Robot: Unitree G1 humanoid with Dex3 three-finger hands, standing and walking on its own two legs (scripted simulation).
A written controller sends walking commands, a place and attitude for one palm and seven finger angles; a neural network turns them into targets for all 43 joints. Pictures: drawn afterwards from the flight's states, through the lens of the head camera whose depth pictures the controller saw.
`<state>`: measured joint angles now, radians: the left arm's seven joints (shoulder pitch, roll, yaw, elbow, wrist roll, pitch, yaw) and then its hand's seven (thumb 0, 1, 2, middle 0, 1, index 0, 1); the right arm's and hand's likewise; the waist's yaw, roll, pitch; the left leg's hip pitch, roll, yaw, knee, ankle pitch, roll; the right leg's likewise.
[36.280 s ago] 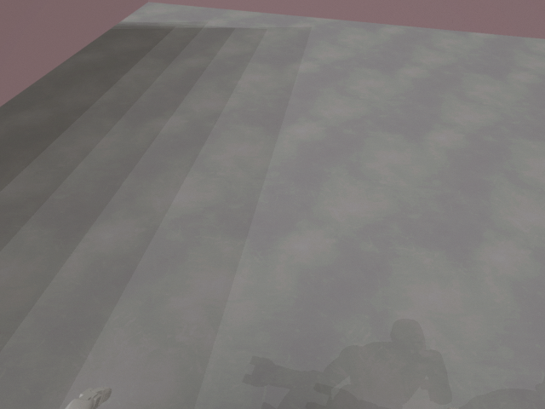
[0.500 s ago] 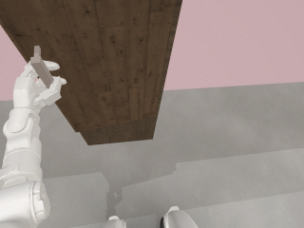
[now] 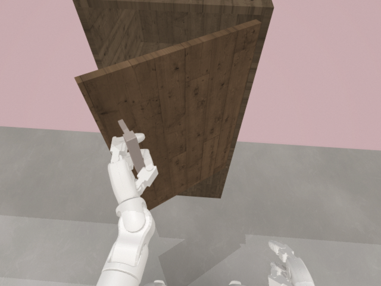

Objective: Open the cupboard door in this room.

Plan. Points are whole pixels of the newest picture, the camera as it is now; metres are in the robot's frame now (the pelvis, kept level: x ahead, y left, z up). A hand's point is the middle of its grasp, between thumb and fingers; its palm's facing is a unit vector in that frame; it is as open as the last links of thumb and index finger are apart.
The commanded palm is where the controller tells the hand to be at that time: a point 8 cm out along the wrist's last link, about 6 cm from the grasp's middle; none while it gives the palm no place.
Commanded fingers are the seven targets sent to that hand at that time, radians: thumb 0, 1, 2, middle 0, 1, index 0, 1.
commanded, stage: pull the door open along its arc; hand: left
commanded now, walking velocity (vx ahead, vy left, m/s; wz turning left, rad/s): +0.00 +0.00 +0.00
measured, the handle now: (131, 147) +0.38 +0.16 +0.07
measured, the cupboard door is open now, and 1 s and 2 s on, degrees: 36 48 49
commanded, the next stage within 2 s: open thumb and fingers to let go in 0.14 s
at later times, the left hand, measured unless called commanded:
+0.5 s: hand (175, 187) +0.30 +0.05 +0.06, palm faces +0.41 -0.91 -0.02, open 7.2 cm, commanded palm +0.25 +0.10 +0.06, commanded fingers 0.00 -0.08 0.48 -0.33 -1.25 -0.33 -1.25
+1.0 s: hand (173, 192) +0.29 +0.06 +0.06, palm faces +0.37 -0.93 +0.00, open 14.9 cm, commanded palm +0.24 +0.10 +0.06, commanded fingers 0.00 -0.50 0.30 -0.16 -0.35 -0.16 -0.35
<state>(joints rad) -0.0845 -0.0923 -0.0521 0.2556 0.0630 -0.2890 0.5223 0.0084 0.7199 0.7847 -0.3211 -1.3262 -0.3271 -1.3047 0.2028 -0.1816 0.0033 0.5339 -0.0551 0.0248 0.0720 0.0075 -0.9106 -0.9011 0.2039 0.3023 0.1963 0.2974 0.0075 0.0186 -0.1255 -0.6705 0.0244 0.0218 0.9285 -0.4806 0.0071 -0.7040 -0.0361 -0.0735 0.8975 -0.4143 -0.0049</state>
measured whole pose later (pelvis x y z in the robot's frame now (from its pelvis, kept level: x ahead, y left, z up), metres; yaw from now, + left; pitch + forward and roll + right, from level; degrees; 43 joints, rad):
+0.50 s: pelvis -0.01 -0.04 +0.00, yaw +2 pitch +10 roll +1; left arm 0.03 -0.10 -0.16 0.20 0.09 -0.25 0.56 0.01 0.48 0.71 -0.36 -1.31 -0.36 -1.30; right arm 0.19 -0.19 0.00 0.59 -0.07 0.01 0.01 0.01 -0.91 -0.90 0.20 0.30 0.20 0.30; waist 0.00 0.02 -0.11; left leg -0.62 0.03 -0.02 0.89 -0.45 -0.04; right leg -0.66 -0.03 -0.11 0.91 -0.42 -0.06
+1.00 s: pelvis -0.02 -0.02 +0.00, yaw +1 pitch +9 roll +0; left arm 0.05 -0.11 -0.20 0.19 0.11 -0.28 0.57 -0.01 -0.48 0.30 -0.25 -0.81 -0.25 -0.81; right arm 0.20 -0.18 -0.01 0.57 -0.07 0.00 0.02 0.01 -0.91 -0.90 0.20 0.30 0.20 0.30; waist 0.00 0.02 -0.11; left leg -0.64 0.03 0.00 0.93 -0.46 -0.02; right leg -0.68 -0.04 -0.09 0.93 -0.42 -0.03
